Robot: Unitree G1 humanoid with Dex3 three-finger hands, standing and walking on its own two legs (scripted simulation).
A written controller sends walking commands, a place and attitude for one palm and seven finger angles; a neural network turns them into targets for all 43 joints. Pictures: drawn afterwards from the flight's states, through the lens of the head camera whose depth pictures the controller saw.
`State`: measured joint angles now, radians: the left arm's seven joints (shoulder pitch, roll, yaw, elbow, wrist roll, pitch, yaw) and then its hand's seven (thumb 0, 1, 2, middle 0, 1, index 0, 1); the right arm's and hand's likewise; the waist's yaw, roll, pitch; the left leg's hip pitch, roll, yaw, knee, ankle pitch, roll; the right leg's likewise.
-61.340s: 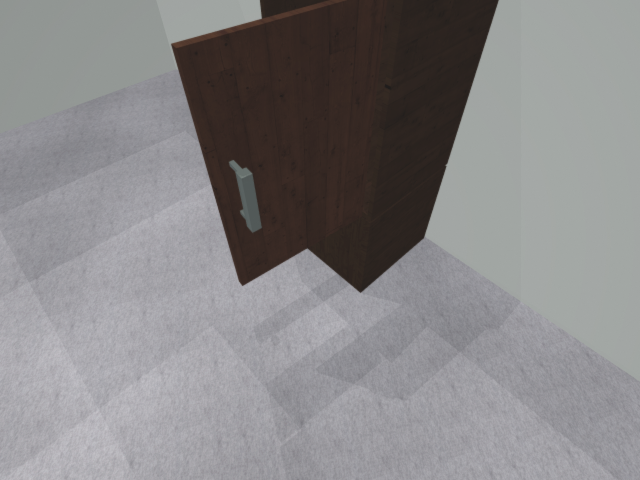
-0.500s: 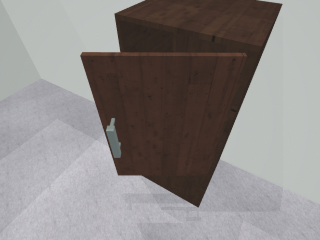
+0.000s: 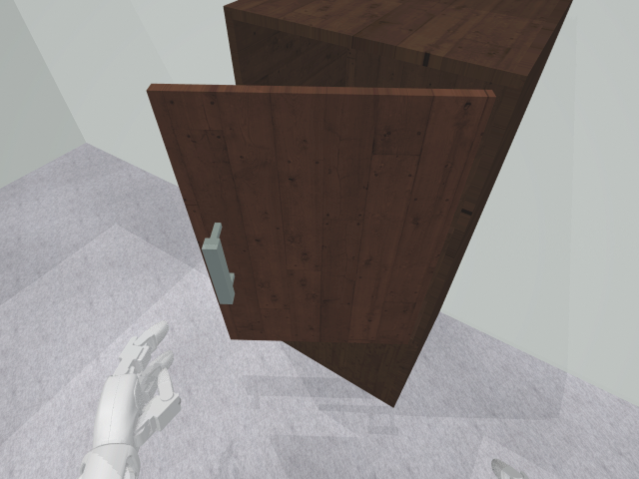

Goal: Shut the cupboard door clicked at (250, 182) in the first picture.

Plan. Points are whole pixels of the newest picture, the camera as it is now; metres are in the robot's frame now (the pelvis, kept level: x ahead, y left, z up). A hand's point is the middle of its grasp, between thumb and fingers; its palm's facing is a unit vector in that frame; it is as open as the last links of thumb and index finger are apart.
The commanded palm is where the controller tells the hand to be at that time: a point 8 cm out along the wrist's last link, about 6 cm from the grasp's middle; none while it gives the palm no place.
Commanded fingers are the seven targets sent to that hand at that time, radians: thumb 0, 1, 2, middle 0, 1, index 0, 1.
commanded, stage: raise the hand and make a fist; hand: left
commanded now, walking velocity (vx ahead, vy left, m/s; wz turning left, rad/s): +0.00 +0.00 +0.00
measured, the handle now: (222, 264) +0.45 +0.17 -0.02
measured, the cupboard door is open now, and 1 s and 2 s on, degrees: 30 30 30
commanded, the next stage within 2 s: bring the fist close to the handle in 1.72 s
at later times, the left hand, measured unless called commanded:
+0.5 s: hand (208, 430) +0.20 +0.14 -0.03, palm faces -0.10 -0.99 -0.04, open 4.8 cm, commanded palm +0.16 +0.21 -0.04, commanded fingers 0.00 0.90 0.90 -0.84 -1.00 -0.84 -1.00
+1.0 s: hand (168, 423) +0.20 +0.19 -0.02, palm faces +0.01 -1.00 -0.02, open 3.1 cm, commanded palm +0.18 +0.24 -0.02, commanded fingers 0.00 0.90 0.90 -1.30 -1.50 -1.30 -1.50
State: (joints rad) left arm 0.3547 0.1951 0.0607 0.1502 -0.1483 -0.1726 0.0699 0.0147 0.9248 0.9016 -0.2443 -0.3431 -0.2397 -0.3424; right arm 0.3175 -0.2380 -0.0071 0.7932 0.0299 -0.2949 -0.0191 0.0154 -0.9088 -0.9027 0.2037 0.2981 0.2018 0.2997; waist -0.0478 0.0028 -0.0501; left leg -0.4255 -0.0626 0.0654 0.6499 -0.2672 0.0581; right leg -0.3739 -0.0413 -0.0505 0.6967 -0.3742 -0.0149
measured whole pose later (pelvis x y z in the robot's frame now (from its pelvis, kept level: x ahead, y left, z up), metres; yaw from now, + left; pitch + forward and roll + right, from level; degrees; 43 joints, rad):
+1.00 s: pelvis -0.01 +0.01 -0.08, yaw -1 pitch +15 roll -4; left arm 0.45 0.25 0.13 -0.11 -0.27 -0.42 -0.20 0.02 0.90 0.90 -1.13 -1.30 -1.12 -1.30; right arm 0.22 -0.22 -0.01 0.50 0.03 -0.18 -0.04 0.02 -0.90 -0.90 0.20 0.30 0.20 0.30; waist 0.01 0.02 -0.16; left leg -0.99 0.01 0.02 1.21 -0.49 0.07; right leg -0.88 0.01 -0.10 1.16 -0.54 -0.01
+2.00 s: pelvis +0.00 -0.02 -0.08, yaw -1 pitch +16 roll -3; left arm 0.29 0.26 0.16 0.03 -0.29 -0.42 -0.24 0.01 0.90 0.90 -1.30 -1.50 -1.30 -1.50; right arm 0.23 -0.24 0.02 0.51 0.03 -0.15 -0.04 0.02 -0.90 -0.90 0.21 0.30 0.20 0.30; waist 0.01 0.04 -0.17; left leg -0.99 0.02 -0.01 1.22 -0.51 0.03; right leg -0.88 0.03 -0.12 1.17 -0.57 -0.05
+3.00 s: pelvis +0.00 -0.01 -0.06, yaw -2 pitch +17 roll -1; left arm -0.25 0.21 0.14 0.55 -0.18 -0.40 -0.10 0.01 0.90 0.90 -1.30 -1.50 -1.30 -1.49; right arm 0.28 -0.25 0.01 0.59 0.02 -0.04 0.00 0.01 -0.90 -0.90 0.20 0.30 0.20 0.30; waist -0.04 0.02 -0.15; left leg -0.94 0.02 0.05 1.11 -0.46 0.05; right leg -0.87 0.03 -0.06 1.10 -0.52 -0.04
